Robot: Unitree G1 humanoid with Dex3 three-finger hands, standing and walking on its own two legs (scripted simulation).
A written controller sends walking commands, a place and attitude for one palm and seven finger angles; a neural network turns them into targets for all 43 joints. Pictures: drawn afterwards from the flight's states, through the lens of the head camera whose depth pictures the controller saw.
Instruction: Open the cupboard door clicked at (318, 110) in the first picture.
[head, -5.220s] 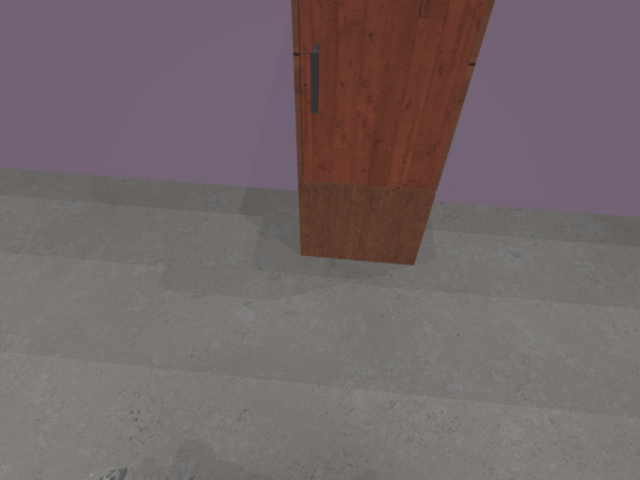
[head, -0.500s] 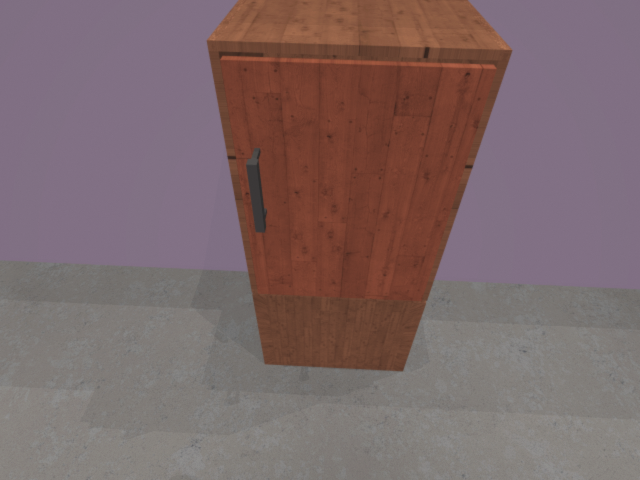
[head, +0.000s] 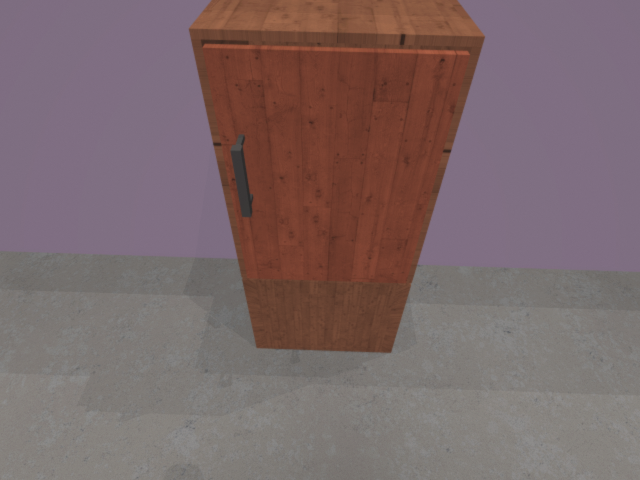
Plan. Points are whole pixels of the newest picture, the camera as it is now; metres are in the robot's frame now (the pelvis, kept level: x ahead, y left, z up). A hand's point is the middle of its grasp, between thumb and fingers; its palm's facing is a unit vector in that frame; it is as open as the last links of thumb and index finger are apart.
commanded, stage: come to a stop and stand still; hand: left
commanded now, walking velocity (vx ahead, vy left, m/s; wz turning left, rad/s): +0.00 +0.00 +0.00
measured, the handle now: (244, 177) +0.65 +0.19 +0.01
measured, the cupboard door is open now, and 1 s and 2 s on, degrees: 0 0 0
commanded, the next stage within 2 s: look again from close up in 0.20 s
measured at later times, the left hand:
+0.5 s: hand out of the picture -0.01 +0.15 -0.18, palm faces +0.06 -0.98 -0.17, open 7.4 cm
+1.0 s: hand out of the picture +0.00 +0.15 -0.17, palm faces +0.06 -0.98 -0.18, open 7.4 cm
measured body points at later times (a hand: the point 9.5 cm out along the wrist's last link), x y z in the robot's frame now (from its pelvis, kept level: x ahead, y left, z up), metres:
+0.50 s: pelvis -0.01 -0.01 +0.00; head -0.01 -0.01 +0.45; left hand -0.01 +0.20 -0.16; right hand -0.03 -0.22 -0.17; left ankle +0.03 +0.12 -0.74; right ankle +0.06 -0.14 -0.74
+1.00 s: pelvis +0.01 -0.01 +0.00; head +0.01 -0.01 +0.45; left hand -0.01 +0.21 -0.16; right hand +0.01 -0.22 -0.16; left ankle +0.03 +0.12 -0.74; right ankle +0.06 -0.14 -0.74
